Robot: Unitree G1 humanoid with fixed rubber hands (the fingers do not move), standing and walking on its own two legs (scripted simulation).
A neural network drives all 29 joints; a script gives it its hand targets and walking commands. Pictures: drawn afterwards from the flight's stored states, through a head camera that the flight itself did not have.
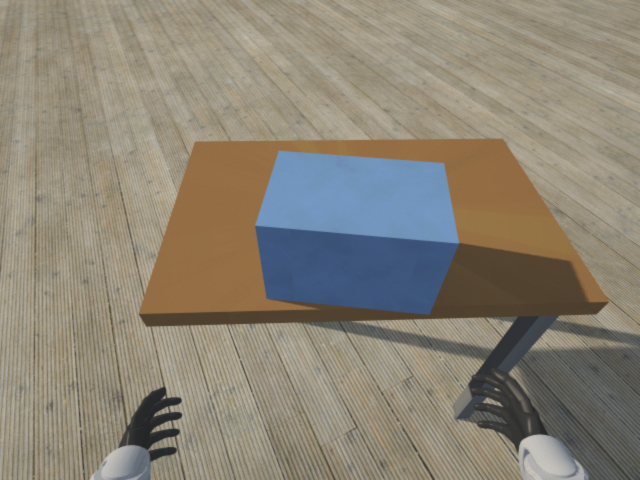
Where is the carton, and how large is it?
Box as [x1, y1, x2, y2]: [255, 151, 458, 314]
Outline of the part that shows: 279,151 255,224 266,297 275,299 429,314 458,244 443,163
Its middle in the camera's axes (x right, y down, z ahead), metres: +0.06 -0.01 +0.65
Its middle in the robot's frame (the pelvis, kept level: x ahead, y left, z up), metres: +0.48 -0.03 +0.01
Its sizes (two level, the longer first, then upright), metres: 0.277 0.181 0.178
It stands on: a table, 0.69 m high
